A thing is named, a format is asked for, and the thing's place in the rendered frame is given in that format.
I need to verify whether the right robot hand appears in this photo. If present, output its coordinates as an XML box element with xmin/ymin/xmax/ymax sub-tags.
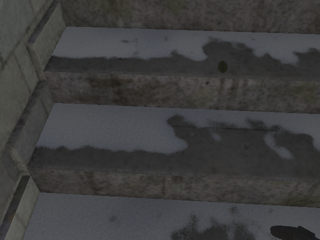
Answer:
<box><xmin>270</xmin><ymin>225</ymin><xmax>320</xmax><ymax>240</ymax></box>

